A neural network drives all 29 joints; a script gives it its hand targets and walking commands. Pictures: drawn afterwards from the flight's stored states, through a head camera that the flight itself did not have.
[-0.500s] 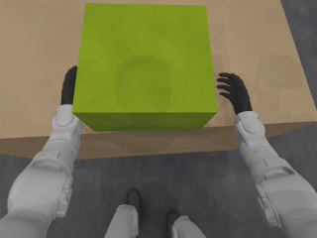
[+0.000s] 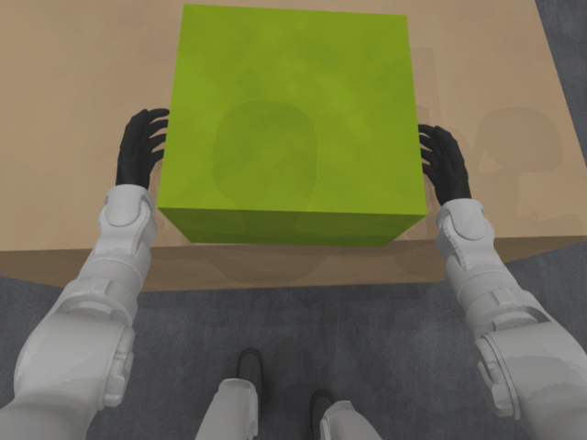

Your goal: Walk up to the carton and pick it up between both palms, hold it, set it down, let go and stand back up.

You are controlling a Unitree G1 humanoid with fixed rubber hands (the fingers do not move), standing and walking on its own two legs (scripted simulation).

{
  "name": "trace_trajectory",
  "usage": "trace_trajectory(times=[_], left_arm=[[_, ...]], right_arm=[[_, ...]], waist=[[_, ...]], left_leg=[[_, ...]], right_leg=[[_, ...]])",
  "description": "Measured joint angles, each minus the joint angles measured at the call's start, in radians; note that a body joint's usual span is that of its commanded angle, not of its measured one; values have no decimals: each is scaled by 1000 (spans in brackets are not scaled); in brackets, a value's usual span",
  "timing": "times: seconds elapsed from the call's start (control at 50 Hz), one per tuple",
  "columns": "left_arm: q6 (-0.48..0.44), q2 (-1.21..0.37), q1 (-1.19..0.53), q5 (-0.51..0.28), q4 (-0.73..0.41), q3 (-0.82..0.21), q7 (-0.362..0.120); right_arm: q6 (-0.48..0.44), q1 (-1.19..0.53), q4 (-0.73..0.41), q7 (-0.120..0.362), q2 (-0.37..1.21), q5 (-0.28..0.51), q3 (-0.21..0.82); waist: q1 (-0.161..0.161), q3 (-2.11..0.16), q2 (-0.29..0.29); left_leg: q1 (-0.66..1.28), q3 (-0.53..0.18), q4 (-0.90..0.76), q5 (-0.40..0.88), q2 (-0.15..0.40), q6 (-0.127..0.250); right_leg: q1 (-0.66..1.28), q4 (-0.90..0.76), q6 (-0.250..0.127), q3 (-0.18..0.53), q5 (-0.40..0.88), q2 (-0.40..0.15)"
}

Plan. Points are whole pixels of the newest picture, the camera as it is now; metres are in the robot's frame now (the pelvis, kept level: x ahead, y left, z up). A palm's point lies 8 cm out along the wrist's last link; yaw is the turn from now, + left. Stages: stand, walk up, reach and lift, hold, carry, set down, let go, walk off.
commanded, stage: reach and lift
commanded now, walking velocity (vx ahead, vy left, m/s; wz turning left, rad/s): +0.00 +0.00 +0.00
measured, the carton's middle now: (292, 136) +0.51 +0.02 -0.03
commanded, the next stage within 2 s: none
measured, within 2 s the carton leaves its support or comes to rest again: neither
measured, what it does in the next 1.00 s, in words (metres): stands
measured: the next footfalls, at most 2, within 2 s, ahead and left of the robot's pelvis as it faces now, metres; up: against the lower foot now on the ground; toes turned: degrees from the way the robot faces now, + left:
none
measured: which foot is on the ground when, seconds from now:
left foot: down 0.00-1.00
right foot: down 0.00-1.00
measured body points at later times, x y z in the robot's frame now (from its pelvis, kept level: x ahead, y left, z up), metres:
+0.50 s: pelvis +0.00 +0.00 +0.00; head +0.21 +0.02 +0.40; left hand +0.46 +0.21 -0.05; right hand +0.47 -0.18 -0.04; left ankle +0.06 +0.10 -0.68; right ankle -0.05 -0.11 -0.68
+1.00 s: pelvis +0.01 +0.00 +0.00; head +0.22 +0.01 +0.40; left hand +0.45 +0.20 -0.06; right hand +0.46 -0.18 -0.05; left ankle +0.06 +0.10 -0.68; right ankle -0.05 -0.11 -0.68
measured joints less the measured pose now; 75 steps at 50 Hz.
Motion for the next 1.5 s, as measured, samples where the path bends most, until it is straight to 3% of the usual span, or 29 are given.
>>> trace_trajectory(times=[0.4,0.6,0.82,1.02,1.5], left_arm=[[-75,-59,0,68,80,2,-4],[-119,-76,0,103,92,12,-2],[-217,-107,-7,108,166,45,36],[-283,-107,-13,108,222,50,43],[-347,-115,-14,108,263,50,49]], right_arm=[[-1,-1,0,19,32,0,-6],[-30,-1,16,18,46,-50,-90],[-102,-2,55,18,101,-94,-194],[-145,-3,73,18,116,-107,-204],[-227,-3,119,-6,127,-115,-204]], waist=[[0,-1,6],[0,-1,6],[0,-1,8],[0,-1,16],[0,-1,16]], left_leg=[[0,0,0,0,2,5],[-2,0,0,-4,-9,5],[-3,-1,0,-6,-10,7],[-3,-2,0,-10,-8,7],[-3,-2,1,-14,-7,11]], right_leg=[[0,0,0,-1,-2,2],[0,0,0,-4,-5,-10],[0,0,1,-8,-13,-11],[0,0,1,-10,-16,-10],[0,0,1,-14,-16,-11]])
